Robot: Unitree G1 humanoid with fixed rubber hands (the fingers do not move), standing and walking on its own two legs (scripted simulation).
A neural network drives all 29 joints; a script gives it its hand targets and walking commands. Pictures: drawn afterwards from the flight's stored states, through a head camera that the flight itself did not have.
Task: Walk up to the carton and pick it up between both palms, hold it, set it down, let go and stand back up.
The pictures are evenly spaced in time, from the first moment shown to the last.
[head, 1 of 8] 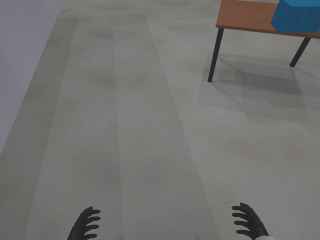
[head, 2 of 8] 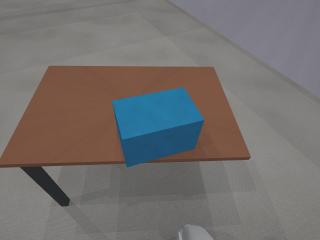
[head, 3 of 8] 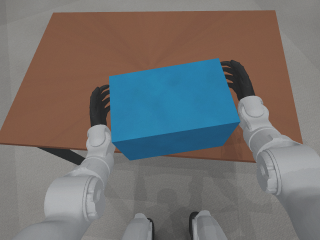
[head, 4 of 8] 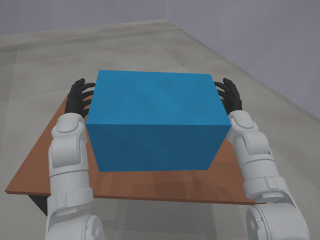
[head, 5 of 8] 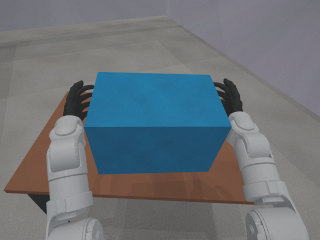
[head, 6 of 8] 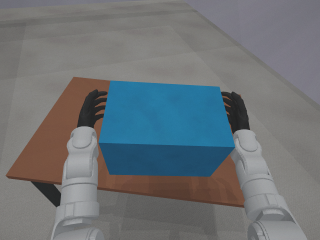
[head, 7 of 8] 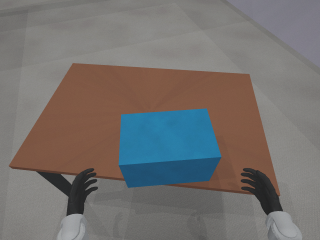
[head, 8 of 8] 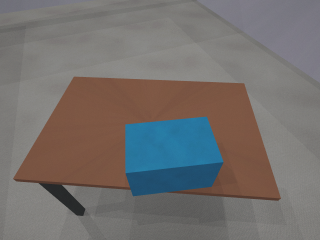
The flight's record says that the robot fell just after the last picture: no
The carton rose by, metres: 0.27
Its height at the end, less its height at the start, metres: +0.00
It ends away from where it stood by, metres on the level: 0.01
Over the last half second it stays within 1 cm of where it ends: yes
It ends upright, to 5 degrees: yes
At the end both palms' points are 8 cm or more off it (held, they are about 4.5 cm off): yes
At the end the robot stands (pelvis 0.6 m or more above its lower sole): yes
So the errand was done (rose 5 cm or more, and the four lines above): yes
